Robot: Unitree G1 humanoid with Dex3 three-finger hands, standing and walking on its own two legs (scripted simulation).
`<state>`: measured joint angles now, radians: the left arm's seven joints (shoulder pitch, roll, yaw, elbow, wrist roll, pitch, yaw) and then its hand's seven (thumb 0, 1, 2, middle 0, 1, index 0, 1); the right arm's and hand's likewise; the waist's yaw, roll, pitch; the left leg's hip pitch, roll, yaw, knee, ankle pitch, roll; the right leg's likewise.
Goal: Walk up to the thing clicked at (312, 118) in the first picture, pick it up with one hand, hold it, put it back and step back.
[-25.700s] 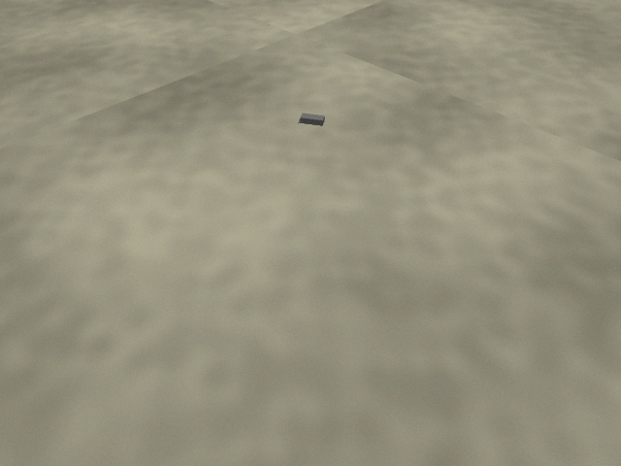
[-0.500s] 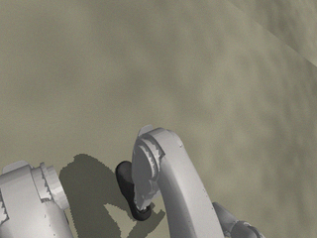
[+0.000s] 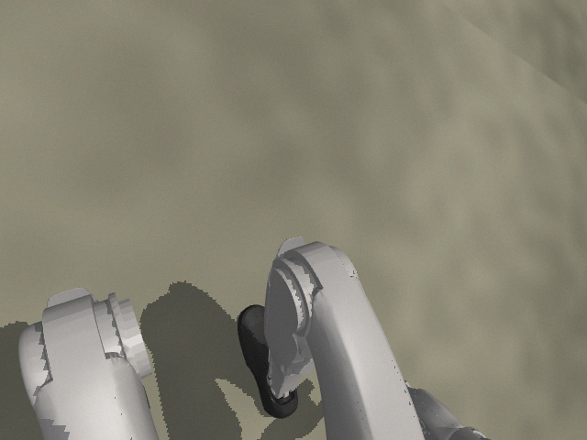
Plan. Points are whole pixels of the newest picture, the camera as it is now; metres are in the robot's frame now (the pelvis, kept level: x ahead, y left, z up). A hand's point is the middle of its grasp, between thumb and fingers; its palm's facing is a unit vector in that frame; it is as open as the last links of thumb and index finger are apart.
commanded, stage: settle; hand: left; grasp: from above
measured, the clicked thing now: out of the picture +0.43 +0.37 -0.27
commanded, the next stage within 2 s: lift in 0.46 s
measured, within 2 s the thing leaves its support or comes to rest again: neither
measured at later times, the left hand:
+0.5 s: hand out of the picture +0.42 +0.36 -0.15, palm faces -0.45 -0.13 -0.88, open 8.2 cm
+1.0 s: hand out of the picture +0.38 +0.36 -0.07, palm faces -0.46 -0.15 -0.87, open 8.2 cm
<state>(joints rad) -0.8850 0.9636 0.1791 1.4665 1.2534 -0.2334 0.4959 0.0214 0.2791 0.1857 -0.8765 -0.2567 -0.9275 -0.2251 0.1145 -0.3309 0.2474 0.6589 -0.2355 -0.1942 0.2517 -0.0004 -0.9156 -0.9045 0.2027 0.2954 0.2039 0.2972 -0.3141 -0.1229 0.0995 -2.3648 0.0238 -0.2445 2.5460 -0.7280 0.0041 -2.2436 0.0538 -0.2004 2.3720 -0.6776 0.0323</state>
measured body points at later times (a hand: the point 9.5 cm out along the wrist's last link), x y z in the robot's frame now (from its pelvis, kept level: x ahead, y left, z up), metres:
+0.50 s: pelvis -0.01 -0.01 +0.02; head +0.23 +0.10 +0.39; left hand +0.44 +0.36 -0.10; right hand +0.09 -0.27 -0.08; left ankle +0.06 +0.12 -0.27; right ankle +0.11 -0.11 -0.27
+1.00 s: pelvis -0.01 -0.01 +0.07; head +0.20 +0.09 +0.46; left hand +0.40 +0.36 -0.02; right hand +0.10 -0.27 -0.04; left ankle +0.06 +0.12 -0.27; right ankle +0.11 -0.11 -0.27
